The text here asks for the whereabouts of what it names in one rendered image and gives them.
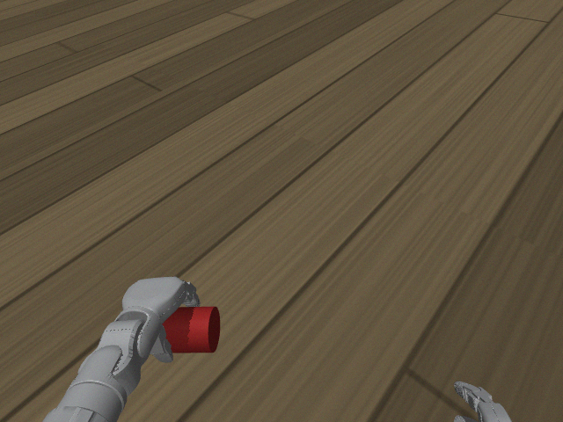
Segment left robot hand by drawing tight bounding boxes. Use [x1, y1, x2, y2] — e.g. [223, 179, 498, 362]
[122, 277, 200, 362]

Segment right robot hand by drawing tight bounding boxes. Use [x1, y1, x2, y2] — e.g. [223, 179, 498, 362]
[454, 381, 512, 422]

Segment bottle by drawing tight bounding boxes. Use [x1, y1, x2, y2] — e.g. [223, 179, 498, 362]
[162, 307, 220, 353]

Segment left robot arm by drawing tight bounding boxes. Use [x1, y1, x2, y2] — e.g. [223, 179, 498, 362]
[42, 306, 161, 422]

